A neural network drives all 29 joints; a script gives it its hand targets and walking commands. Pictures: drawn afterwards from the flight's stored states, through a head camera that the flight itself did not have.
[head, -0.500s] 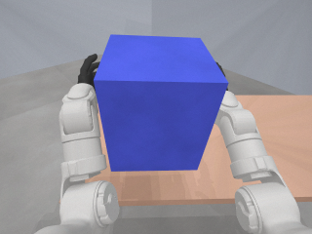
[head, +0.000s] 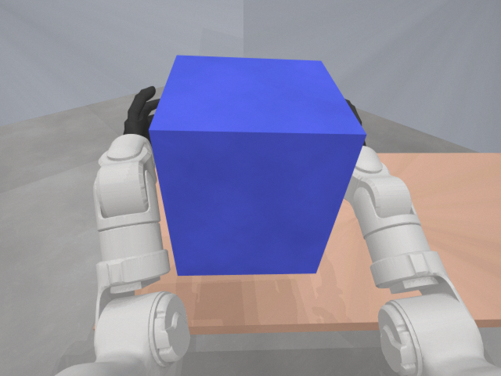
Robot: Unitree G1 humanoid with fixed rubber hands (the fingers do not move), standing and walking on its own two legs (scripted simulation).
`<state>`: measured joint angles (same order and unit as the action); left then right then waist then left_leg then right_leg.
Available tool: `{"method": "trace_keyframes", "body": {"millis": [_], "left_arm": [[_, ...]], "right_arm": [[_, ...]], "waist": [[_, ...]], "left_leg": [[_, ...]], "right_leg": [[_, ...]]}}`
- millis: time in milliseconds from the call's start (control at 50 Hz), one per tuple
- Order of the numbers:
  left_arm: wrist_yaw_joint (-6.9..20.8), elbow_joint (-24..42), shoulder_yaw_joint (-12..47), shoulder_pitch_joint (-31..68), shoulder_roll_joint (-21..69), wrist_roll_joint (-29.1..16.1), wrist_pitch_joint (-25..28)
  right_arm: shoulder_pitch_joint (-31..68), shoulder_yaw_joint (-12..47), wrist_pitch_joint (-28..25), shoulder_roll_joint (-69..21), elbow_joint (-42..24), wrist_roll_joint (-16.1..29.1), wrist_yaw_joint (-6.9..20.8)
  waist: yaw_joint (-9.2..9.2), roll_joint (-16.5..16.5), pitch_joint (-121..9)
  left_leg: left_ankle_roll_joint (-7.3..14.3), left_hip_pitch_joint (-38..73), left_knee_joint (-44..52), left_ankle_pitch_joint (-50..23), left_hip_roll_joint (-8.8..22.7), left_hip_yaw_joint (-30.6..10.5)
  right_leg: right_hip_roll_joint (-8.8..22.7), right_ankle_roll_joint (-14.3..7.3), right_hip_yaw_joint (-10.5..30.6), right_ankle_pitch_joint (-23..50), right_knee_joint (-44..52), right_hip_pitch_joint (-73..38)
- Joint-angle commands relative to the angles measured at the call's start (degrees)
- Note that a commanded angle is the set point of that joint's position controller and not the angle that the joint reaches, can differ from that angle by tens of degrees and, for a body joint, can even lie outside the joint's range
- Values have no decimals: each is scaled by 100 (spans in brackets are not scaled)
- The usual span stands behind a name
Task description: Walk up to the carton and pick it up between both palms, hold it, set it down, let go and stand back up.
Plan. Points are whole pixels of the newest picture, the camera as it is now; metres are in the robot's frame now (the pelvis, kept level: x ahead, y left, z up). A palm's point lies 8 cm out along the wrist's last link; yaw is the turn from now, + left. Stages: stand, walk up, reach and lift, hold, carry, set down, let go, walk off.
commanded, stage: hold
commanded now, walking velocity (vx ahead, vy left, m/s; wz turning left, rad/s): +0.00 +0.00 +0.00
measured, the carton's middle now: (249, 168) +0.36 +0.01 +0.22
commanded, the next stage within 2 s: set down in 1.74 s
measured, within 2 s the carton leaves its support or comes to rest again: neither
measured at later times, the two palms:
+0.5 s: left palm (135, 144) +0.36 +0.16 +0.27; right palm (348, 151) +0.36 -0.14 +0.25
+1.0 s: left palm (141, 135) +0.36 +0.15 +0.28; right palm (355, 141) +0.36 -0.15 +0.26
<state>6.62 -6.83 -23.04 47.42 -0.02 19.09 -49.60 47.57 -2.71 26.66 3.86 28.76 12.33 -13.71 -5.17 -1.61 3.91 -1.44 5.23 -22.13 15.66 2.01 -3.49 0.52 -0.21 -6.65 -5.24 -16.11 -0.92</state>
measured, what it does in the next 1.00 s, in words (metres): stands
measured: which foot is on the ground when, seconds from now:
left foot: down 0.00-1.00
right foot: down 0.00-1.00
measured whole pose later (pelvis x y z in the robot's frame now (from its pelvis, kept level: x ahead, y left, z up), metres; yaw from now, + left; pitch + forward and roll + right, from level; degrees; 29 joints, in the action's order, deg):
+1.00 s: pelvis +0.00 +0.00 +0.00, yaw -1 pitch -10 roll -1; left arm 6.3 -13.2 -24.8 50.1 -0.8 19.1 -49.0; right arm 51.7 -2.1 29.7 5.2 33.4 12.9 -14.0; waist -4.1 -0.4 0.6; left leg -1.5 3.9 -21.5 15.0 2.0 -2.5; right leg 0.5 -0.4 -5.6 -5.0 -16.8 1.3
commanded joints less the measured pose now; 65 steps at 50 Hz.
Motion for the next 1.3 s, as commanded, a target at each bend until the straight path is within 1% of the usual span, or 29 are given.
{"method": "trace_keyframes", "body": {"millis": [0, 20, 40, 80, 120, 140, 160, 180, 200, 220, 240, 300, 320, 340, 360, 380, 400, 420, 460, 560, 740, 1100, 1120, 1140, 1160, 1200, 1220, 1260, 1280], "left_arm": [[707, 130, 2633, 3339, 2797, -760, 233], [699, 274, 2659, 3433, 2831, -755, 237], [702, 137, 2578, 3268, 2809, -670, 182], [709, 218, 2553, 3409, 2776, -675, 202], [691, 261, 2603, 3255, 2789, -735, 177], [670, 492, 2807, 3324, 2874, -889, 216], [649, 566, 2789, 3290, 2821, -885, 228], [638, 647, 2904, 3314, 2870, -930, 226], [614, 824, 2989, 3346, 2898, -990, 244], [597, 879, 3054, 3256, 2933, -997, 215], [591, 831, 3061, 3267, 2850, -974, 201], [649, 275, 2504, 3099, 2635, -579, 93], [669, 235, 2507, 3133, 2668, -564, 72], [693, 23, 2390, 3177, 2676, -477, 46], [703, 31, 2435, 3259, 2715, -532, 72], [704, -87, 2450, 3275, 2779, -544, 84], [736, -125, 2810, 3604, 3153, -693, 126], [717, -158, 2818, 3625, 3179, -733, 198], [655, -207, 2839, 3713, 3208, -826, 286], [650, -492, 2544, 3728, 3077, -766, 338], [684, -578, 2315, 3822, 2888, -767, 345], [744, -538, 2418, 3983, 2929, -837, 317], [754, -305, 2357, 3773, 2884, -833, 337], [762, -179, 2283, 3923, 2770, -821, 361], [759, -195, 2329, 3773, 2813, -808, 319], [778, -390, 2183, 3888, 2669, -780, 300], [793, -466, 2155, 3856, 2703, -710, 284], [807, -494, 2227, 3916, 2768, -632, 246], [798, -352, 2283, 3854, 2891, -664, 249]], "right_arm": [[4512, 1946, -168, -3335, -1642, 672, 573], [4598, 1987, -191, -3330, -1726, 702, 597], [4562, 2005, -183, -3237, -1736, 709, 602], [4553, 1945, -153, -3298, -1601, 666, 624], [4710, 2091, -220, -3323, -1955, 729, 623], [4691, 2101, -246, -3339, -2108, 787, 604], [4659, 2161, -240, -3338, -2192, 813, 574], [4486, 2057, -199, -3304, -2094, 767, 557], [4515, 2149, -226, -3324, -2288, 845, 561], [4407, 2162, -215, -3267, -2313, 852, 557], [4326, 2113, -192, -3214, -2197, 813, 546], [4283, 2098, -86, -3235, -1587, 674, 622], [4434, 2051, -134, -3254, -1654, 618, 665], [4454, 1888, -116, -3177, -1428, 536, 704], [4613, 1870, -176, -3251, -1580, 512, 725], [4616, 1790, -191, -3209, -1495, 470, 744], [5036, 1664, -269, -3228, -1586, 465, 780], [5123, 1644, -282, -3255, -1579, 466, 789], [5148, 1700, -266, -3354, -1506, 494, 773], [5055, 1719, -177, -3453, -1147, 485, 779], [5233, 1916, -68, -3618, -1308, 735, 674], [5212, 1797, 80, -3522, -1258, 808, 599], [4724, 1739, 129, -3510, -1167, 766, 568], [4926, 1882, 93, -3609, -1310, 837, 571], [4859, 1873, 74, -3582, -1380, 861, 567], [5073, 1757, 62, -3573, -1349, 746, 573], [4895, 1718, 82, -3502, -1143, 679, 593], [4928, 1578, 28, -3385, -1051, 591, 656], [4980, 1680, -25, -3403, -1251, 663, 685]], "waist": [[-68, 384, -2095], [2, 470, -2188], [24, 470, -2109], [26, 398, -2090], [83, 272, -2329], [-37, 329, -2489], [-4, 263, -2612], [-180, 305, -2517], [-143, 330, -2758], [-172, 413, -2750], [-202, 427, -2607], [85, 227, -1738], [166, 253, -1737], [175, 265, -1494], [197, 271, -1647], [151, 317, -1586], [-109, 643, -1941], [-52, 624, -2099], [-91, 569, -2262], [23, 394, -2185], [148, 186, -2437], [33, 350, -2388], [-35, 186, -2201], [127, 134, -2258], [87, 235, -2247], [123, 33, -2063], [105, 77, -1863], [77, 374, -1789], [139, 465, -2035]], "left_leg": [[-132, -1696, 594, -1792, -554, 548], [-168, -1688, 584, -1912, -529, 528], [-154, -1641, 576, -1890, -537, 551], [-142, -1673, 646, -1723, -522, 545], [-122, -1510, 547, -1995, -531, 574], [-177, -1418, 465, -2217, -524, 534], [-170, -1337, 403, -2360, -560, 526], [-226, -1204, 402, -2453, -541, 527], [-249, -1111, 344, -2582, -540, 513], [-279, -1036, 316, -2714, -544, 508], [-285, -1088, 323, -2597, -565, 507], [-67, -1645, 726, -1530, -518, 581], [-33, -1807, 808, -1337, -471, 579], [-12, -2003, 920, -1134, -414, 567], [12, -2044, 915, -989, -425, 600], [-15, -2040, 921, -1018, -408, 598], [-119, -2187, 897, -1322, -448, 649], [-137, -2142, 819, -1464, -472, 613], [-139, -2042, 742, -1509, -499, 610], [-48, -2268, 878, -1216, -485, 597], [31, -2134, 744, -1360, -580, 619], [-45, -2199, 768, -1242, -582, 559], [-41, -2063, 805, -1157, -535, 529], [-12, -2088, 779, -1218, -574, 516], [-37, -2045, 758, -1272, -558, 510], [48, -2116, 810, -887, -599, 558], [53, -2202, 906, -721, -555, 549], [5, -2361, 967, -623, -469, 551], [-34, -2363, 917, -839, -468, 543]], "right_leg": [[-466, 151, 73, 980, -254, -2281], [-482, 123, 65, 911, -264, -2287], [-477, 107, 83, 851, -225, -2312], [-477, 125, 51, 730, -237, -2256], [-490, 136, 64, 1050, -252, -2289], [-504, 145, 57, 1251, -287, -2286], [-497, 170, 62, 1393, -283, -2359], [-538, 177, 43, 1471, -280, -2253], [-551, 172, 32, 1507, -314, -2278], [-550, 149, 34, 1558, -303, -2316], [-527, 151, 43, 1490, -269, -2262], [-467, 132, 70, 602, -170, -2202], [-480, 109, 47, 434, -185, -2203], [-489, 73, 42, 189, -181, -2176], [-450, 72, 56, 93, -168, -2193], [-474, 45, 85, 110, -175, -2136], [-444, 73, 222, 148, -262, -2223], [-473, 82, 205, 225, -291, -2334], [-479, 98, 217, 344, -285, -2238], [-487, 114, 231, 316, -306, -2334], [-482, 190, 232, 739, -302, -2359], [-464, 186, 254, 654, -284, -2279], [-502, 162, 196, 694, -257, -2351], [-458, 199, 185, 709, -258, -2376], [-458, 188, 200, 756, -254, -2386], [-402, 234, 187, 407, -176, -2226], [-430, 198, 166, 235, -185, -2175], [-467, 105, 137, 90, -236, -2167], [-473, 79, 154, 245, -282, -2335]]}}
